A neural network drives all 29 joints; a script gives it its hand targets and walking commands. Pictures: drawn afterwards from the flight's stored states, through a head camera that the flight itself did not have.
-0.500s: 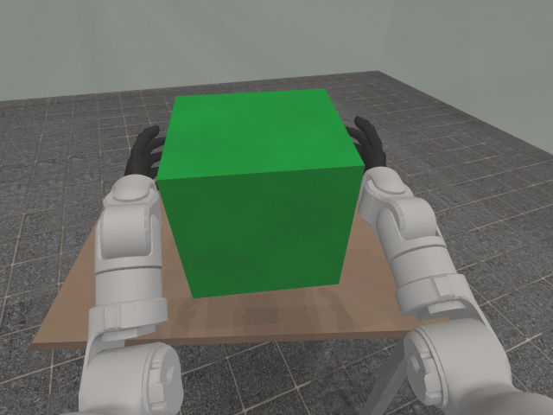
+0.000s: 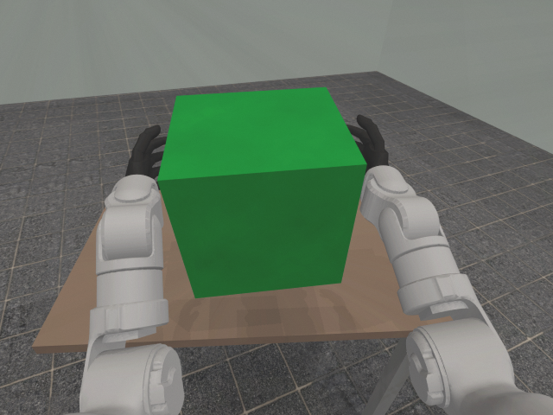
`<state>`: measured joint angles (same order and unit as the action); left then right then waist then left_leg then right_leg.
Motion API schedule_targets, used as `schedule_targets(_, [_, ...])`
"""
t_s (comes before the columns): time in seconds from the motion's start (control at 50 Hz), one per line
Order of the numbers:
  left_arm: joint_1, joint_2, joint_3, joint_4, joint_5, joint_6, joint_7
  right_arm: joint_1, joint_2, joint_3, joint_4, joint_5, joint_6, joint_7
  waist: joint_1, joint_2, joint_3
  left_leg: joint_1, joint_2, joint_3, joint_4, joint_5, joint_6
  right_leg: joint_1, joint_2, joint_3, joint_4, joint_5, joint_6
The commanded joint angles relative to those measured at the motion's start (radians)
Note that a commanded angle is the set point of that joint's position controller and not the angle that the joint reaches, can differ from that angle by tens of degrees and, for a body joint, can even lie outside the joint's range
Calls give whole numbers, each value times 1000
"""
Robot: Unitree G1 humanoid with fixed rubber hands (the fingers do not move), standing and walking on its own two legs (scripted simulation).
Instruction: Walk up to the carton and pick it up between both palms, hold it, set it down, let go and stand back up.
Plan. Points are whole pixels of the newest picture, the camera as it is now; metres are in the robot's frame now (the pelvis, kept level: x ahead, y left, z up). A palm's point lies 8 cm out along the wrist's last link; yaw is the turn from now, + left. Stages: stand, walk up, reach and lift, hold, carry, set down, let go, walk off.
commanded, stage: hold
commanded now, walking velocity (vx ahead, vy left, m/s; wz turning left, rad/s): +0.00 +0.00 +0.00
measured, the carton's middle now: (261, 192) +0.37 +0.01 +0.19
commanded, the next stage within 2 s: none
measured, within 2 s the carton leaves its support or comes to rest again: neither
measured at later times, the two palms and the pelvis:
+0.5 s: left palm (140, 184) +0.34 +0.17 +0.22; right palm (370, 172) +0.36 -0.14 +0.23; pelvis +0.00 +0.00 +0.00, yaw +0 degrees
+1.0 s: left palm (142, 182) +0.35 +0.17 +0.22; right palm (371, 168) +0.36 -0.14 +0.24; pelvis +0.00 +0.00 +0.00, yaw +0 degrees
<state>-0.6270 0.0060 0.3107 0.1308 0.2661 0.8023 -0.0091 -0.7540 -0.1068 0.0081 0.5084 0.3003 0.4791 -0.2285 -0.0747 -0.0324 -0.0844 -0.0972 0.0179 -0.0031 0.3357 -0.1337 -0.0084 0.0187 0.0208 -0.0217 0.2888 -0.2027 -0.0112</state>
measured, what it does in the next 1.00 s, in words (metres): stands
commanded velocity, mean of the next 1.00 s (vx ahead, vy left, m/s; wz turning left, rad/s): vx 0.00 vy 0.00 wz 0.00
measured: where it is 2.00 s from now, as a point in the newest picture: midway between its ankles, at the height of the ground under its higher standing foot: outside the picture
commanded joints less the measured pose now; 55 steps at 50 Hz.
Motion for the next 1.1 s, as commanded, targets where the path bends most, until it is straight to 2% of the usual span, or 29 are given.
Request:
schedule_targets(0.0, [-797, -557, -522, -147, -190, -79, -134, -828, 650, 353, -298, 92, -52, 96, -9, 54, -319, 247, -45, 11, 1, 190, -8, -97, 40, -18, -51, 189, 71])
schedule_targets(0.04, [-796, -555, -533, -157, -200, -81, -132, -834, 656, 366, -325, 105, -54, 93, -15, 58, -344, 252, -52, 12, 12, 212, -10, -74, 40, -14, -46, 227, 73])
schedule_targets(0.08, [-788, -562, -528, -159, -199, -79, -132, -847, 654, 378, -347, 111, -52, 87, -3, 52, -353, 249, -52, 9, 12, 224, -10, -67, 43, -18, -42, 238, 78])
schedule_targets(0.12, [-778, -540, -507, -139, -184, -75, -136, -820, 655, 369, -304, 110, -45, 87, 1, 46, -310, 237, -54, 10, 10, 212, -5, -71, 40, -16, -46, 236, 78])
schedule_targets(0.18, [-773, -543, -512, -151, -182, -74, -138, -820, 654, 370, -316, 110, -47, 88, -2, 47, -333, 248, -53, 11, 15, 226, -6, -66, 41, -13, -43, 255, 78])
schedule_targets(0.28, [-741, -539, -525, -181, -193, -70, -142, -819, 651, 403, -391, 128, -48, 72, -5, 42, -360, 254, -58, 6, 28, 264, -3, -33, 36, -6, -31, 349, 91])
schedule_targets(0.36, [-768, -537, -533, -209, -188, -67, -142, -784, 644, 378, -351, 119, -38, 74, -12, 70, -315, 256, -53, 3, 20, 251, -14, -66, 37, -13, -38, 293, 82])
schedule_targets(0.4, [-775, -555, -561, -224, -200, -69, -139, -779, 633, 367, -350, 109, -38, 80, -27, 87, -330, 275, -47, 3, 21, 255, -27, -82, 44, -19, -44, 249, 71])
schedule_targets(0.44, [-792, -557, -563, -221, -200, -69, -133, -801, 633, 360, -355, 106, -40, 87, -23, 88, -319, 262, -43, 2, 15, 237, -28, -97, 48, -25, -49, 203, 64])
schedule_targets(0.48, [-775, -554, -542, -180, -193, -64, -133, -805, 628, 353, -335, 96, -37, 92, -11, 81, -289, 239, -44, 3, 8, 210, -23, -98, 44, -24, -49, 185, 65])
schedule_targets(0.54, [-778, -553, -523, -132, -190, -66, -136, -847, 639, 352, -326, 87, -41, 100, -1, 40, -302, 210, -45, 8, -15, 137, -1, -91, 40, -19, -57, 134, 67])
schedule_targets(0.62, [-794, -558, -524, -149, -192, -75, -130, -852, 652, 370, -316, 102, -51, 103, 6, 48, -346, 254, -43, 10, 5, 200, -7, -88, 42, -19, -46, 195, 71])
schedule_targets(0.68, [-796, -552, -519, -139, -193, -80, -131, -844, 655, 363, -301, 99, -49, 97, 5, 45, -339, 247, -49, 15, 2, 182, -6, -86, 41, -16, -50, 190, 72])
schedule_targets(0.7, [-803, -554, -523, -136, -195, -80, -131, -837, 658, 360, -299, 99, -49, 96, -5, 53, -338, 240, -49, 13, -1, 177, -5, -87, 39, -14, -52, 188, 72])
schedule_targets(0.78, [-809, -545, -500, -117, -182, -81, -131, -836, 652, 345, -263, 89, -46, 99, 0, 52, -296, 230, -47, 14, -8, 150, -1, -100, 38, -13, -54, 161, 70])
schedule_targets(0.84, [-797, -550, -500, -115, -184, -78, -138, -845, 659, 355, -284, 100, -49, 96, 6, 47, -315, 232, -51, 16, -3, 171, -1, -82, 39, -10, -51, 193, 75])
schedule_targets(0.9, [-822, -562, -539, -179, -208, -86, -128, -851, 666, 371, -340, 117, -57, 90, -11, 70, -374, 253, -53, 11, 20, 233, -12, -67, 42, -10, -38, 256, 77])
schedule_targets(0.92, [-809, -564, -537, -172, -205, -85, -126, -836, 661, 367, -328, 115, -51, 87, -10, 76, -358, 258, -53, 5, 25, 251, -16, -62, 43, -12, -36, 275, 75])
schedule_targets(1.0, [-778, -550, -542, -189, -201, -78, -131, -808, 655, 375, -342, 121, -48, 81, -14, 67, -351, 257, -55, 5, 21, 242, -16, -61, 39, -8, -38, 280, 78])
schedule_targets(1.08, [-769, -538, -519, -179, -181, -67, -139, -801, 641, 374, -318, 117, -39, 80, 2, 55, -295, 242, -49, 11, 7, 226, -11, -66, 42, -19, -43, 244, 80])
